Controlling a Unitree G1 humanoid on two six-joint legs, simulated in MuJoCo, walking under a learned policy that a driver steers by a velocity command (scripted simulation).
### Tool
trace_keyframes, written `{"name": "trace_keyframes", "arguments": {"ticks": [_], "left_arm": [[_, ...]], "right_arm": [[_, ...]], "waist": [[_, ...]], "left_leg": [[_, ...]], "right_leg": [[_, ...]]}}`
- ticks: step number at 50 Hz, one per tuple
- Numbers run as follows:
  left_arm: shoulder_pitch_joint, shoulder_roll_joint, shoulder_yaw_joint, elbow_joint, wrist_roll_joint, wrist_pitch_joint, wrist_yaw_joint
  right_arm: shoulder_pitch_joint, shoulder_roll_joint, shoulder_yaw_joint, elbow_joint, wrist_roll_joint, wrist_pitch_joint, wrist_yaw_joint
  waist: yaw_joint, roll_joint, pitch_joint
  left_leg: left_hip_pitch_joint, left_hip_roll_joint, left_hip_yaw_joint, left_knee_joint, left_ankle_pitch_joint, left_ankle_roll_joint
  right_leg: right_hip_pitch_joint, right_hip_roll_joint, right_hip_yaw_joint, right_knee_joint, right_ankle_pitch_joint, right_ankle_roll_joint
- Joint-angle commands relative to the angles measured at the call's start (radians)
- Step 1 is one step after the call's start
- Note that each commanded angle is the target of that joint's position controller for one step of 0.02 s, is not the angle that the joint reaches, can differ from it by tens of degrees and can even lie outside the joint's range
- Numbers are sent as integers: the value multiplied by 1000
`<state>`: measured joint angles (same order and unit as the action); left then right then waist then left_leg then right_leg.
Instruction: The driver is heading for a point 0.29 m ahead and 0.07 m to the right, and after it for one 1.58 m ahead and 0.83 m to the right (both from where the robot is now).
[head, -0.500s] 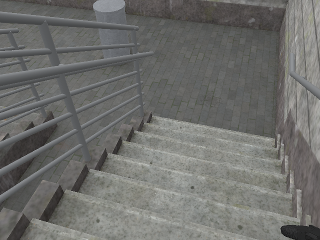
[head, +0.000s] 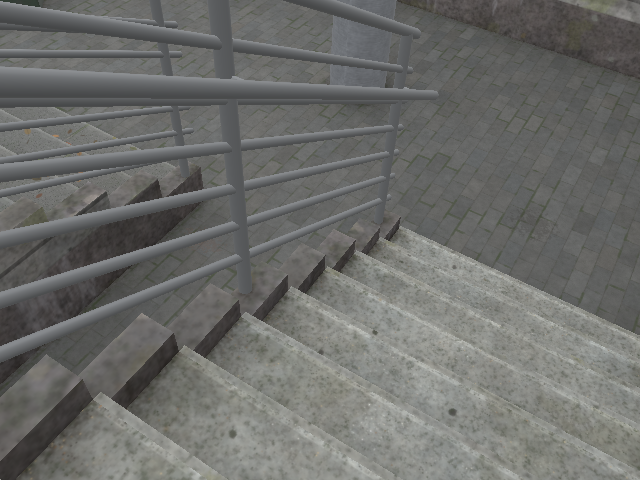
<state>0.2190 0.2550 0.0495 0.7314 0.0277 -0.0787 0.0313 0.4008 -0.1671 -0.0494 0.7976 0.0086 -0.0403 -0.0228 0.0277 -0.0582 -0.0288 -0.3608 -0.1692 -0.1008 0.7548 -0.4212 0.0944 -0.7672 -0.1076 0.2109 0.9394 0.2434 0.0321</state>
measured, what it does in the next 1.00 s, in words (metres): goes down, turning right: right foot 0.16 m lower, then left foot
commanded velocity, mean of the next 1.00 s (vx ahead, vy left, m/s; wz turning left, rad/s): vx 0.16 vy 0.00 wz -0.29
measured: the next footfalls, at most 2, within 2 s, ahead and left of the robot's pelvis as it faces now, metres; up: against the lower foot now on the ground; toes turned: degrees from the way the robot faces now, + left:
right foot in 0.20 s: +0.20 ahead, -0.17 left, -0.16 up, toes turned +4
left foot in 0.66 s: +0.32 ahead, +0.03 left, -0.16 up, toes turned -19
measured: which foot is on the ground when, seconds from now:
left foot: down 0.00-0.22, up 0.24-0.64, down 0.66-1.00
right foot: up 0.00-0.18, down 0.20-0.70, up 0.72-1.00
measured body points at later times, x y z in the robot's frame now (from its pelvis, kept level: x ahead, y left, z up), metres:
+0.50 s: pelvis +0.16 -0.08 -0.14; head +0.20 -0.11 +0.31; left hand +0.15 +0.14 -0.27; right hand +0.36 -0.29 -0.24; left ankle +0.28 +0.08 -0.74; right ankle +0.16 -0.17 -0.87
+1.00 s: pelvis +0.18 -0.06 -0.14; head +0.20 -0.06 +0.31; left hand +0.44 +0.12 -0.24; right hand +0.17 -0.36 -0.25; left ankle +0.28 +0.04 -0.87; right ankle +0.16 -0.20 -0.80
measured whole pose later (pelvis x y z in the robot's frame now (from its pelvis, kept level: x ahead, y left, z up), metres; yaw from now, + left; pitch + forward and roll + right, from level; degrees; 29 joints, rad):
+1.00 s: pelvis +0.18 -0.06 -0.14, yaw -24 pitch +0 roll +0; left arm 0.21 0.29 0.04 0.56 -0.02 0.10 0.01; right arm 0.24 -0.27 -0.03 0.73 -0.02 0.08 -0.04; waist -0.01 -0.02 0.02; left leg -0.37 0.06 0.07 0.59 -0.23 0.01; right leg -0.59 0.01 0.04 1.10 -0.34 0.05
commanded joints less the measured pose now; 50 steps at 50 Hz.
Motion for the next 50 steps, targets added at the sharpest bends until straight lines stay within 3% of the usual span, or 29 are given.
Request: {"name": "trace_keyframes", "arguments": {"ticks": [1,6,8,9,10,11,12,13,14,15,16,17,19,20,21,24,25,27,29,31,33,34,35,36,37,39,43,47,50], "left_arm": [[53,36,19,-48,5,-5,-29],[80,74,34,-73,-13,27,-49],[42,72,28,-57,-26,9,-63],[158,65,39,4,-36,6,-61],[354,37,41,89,-24,5,-71],[568,38,36,178,-10,-2,-89],[545,-1,4,209,-17,-7,-100],[507,3,1,202,-39,-1,-97],[418,-9,-10,165,-34,13,-87],[304,58,0,122,-22,26,-76],[210,147,15,107,1,37,-52],[126,153,10,53,21,39,-34],[159,103,-7,44,9,40,0],[214,87,-7,41,-23,43,14],[267,42,-20,54,-29,50,26],[292,-29,-31,31,-51,102,60],[300,-29,-31,24,-53,119,67],[238,28,-10,-14,-29,139,62],[158,64,10,-72,-51,145,50],[99,59,12,-111,-48,139,53],[87,73,23,-142,-59,152,51],[96,43,19,-152,-56,151,44],[176,-31,2,-164,-41,150,28],[179,5,14,-194,-70,148,23],[97,92,45,-205,-69,140,17],[67,162,70,-191,-57,170,17],[73,74,24,-183,-52,192,-5],[-20,32,-19,-244,-39,173,-27],[-23,53,-20,-257,-49,160,-35]], "right_arm": [[-55,-112,-16,-31,4,0,-46],[-77,-115,-11,-42,16,32,-21],[-18,-80,4,-38,33,31,-58],[-26,-62,12,-6,33,36,-70],[-27,-44,19,27,20,36,-55],[-38,-23,12,30,13,23,-40],[123,21,17,14,20,15,-24],[147,-19,23,-6,28,9,-15],[63,-56,21,-27,27,11,-17],[-85,-69,21,-78,34,20,-36],[-254,-49,31,-176,52,35,-59],[-337,-108,17,-197,40,51,-85],[-293,-80,18,-181,-2,47,-100],[-284,-104,10,-176,-6,50,-99],[-305,-76,17,-190,0,54,-95],[-450,17,57,-266,-32,72,-46],[-515,36,59,-293,-34,73,-28],[-495,25,55,-296,-7,70,-4],[-502,8,48,-286,-3,81,-1],[-453,-42,31,-266,-9,59,5],[-394,-30,30,-258,0,46,-2],[-308,-61,16,-237,-2,44,-6],[-209,-137,-7,-206,-38,55,-1],[-125,-185,-22,-176,-53,65,5],[-126,-162,-15,-158,-36,54,9],[-251,-109,7,-178,-22,57,10],[-349,-142,11,-173,-32,82,-1],[-276,-210,-2,-159,-29,99,-17],[-235,-265,-19,-157,-19,113,-23]], "waist": [[50,157,11],[51,182,26],[-26,156,113],[17,140,114],[88,104,53],[149,-116,-24],[7,-376,-27],[-17,-384,-113],[-10,-222,-105],[-23,-2,-63],[-33,-23,10],[-36,97,40],[-37,36,6],[-22,14,-30],[-7,-72,-60],[17,-69,-55],[31,-78,-66],[-12,-124,-116],[-18,-91,-58],[-33,-73,-38],[-53,-102,11],[-59,-65,-34],[-29,198,-163],[-58,390,-197],[-69,356,-106],[-10,233,8],[39,139,-11],[-10,205,-39],[-36,268,-43]], "left_leg": [[-323,104,-174,-169,145,135],[-108,159,-293,95,177,130],[158,169,-295,256,185,81],[72,141,-247,400,309,69],[-114,118,-173,561,398,52],[-373,-7,-42,1029,-50,-13],[-631,-27,-40,1302,-441,-60],[-728,49,-58,1340,-396,-102],[-744,117,0,1310,-336,-126],[-716,168,47,1239,-239,-120],[-712,202,22,1178,-164,-122],[-652,214,-6,1129,-71,-113],[-659,202,-15,1050,57,-116],[-676,191,-1,895,220,-122],[-672,185,28,875,259,-130],[-521,167,41,370,454,-157],[-429,138,48,222,455,-166],[-256,99,49,196,377,-184],[-184,104,44,85,287,-178],[-109,117,-17,117,364,-151],[60,112,25,-219,325,-117],[236,180,-22,-283,424,-85],[527,401,-215,-219,769,41],[544,591,-510,-354,682,223],[467,620,-595,-419,459,280],[242,522,-370,-432,363,223],[8,354,-56,-395,346,122],[13,394,-15,-372,230,135],[-14,420,-3,-381,118,119]], "right_leg": [[383,93,-116,-170,311,-25],[355,73,-96,-197,-1,-37],[189,-23,-46,-628,10,-59],[383,-21,-105,-753,136,-62],[692,3,-174,-684,265,-76],[968,-88,-58,-496,678,-139],[1090,-144,75,-275,953,-178],[1116,-202,173,-291,852,-225],[1032,-211,165,-327,714,-269],[846,-221,222,-416,508,-327],[672,-300,431,-523,309,-386],[541,-270,448,-542,229,-356],[534,-159,324,-483,277,-289],[597,-67,239,-457,236,-243],[632,-35,202,-441,314,-224],[607,57,124,-455,148,-187],[590,65,132,-456,156,-180],[544,45,163,-460,182,-177],[514,41,192,-462,69,-194],[468,2,301,-432,2,-229],[430,77,330,-440,-198,-215],[365,115,322,-377,-371,-188],[196,238,252,-155,-779,-130],[61,341,193,82,-1048,-64],[-105,296,136,338,-980,-2],[-82,235,56,559,-814,46],[124,200,-122,470,-523,54],[176,127,-202,225,-514,33],[305,126,-259,47,-640,-18]]}}
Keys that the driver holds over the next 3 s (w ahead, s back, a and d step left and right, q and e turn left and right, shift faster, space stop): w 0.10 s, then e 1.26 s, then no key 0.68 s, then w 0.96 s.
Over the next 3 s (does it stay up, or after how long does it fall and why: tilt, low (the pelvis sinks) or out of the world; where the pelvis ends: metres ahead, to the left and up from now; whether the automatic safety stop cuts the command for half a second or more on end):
stays up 0.47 -0.37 -0.34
